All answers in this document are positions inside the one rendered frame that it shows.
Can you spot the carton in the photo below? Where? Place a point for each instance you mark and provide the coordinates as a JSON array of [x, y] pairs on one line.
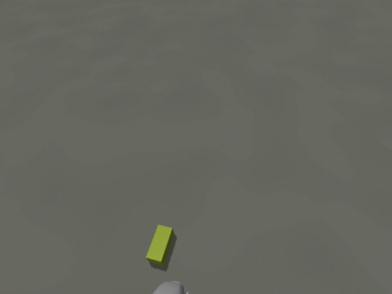
[[160, 245]]

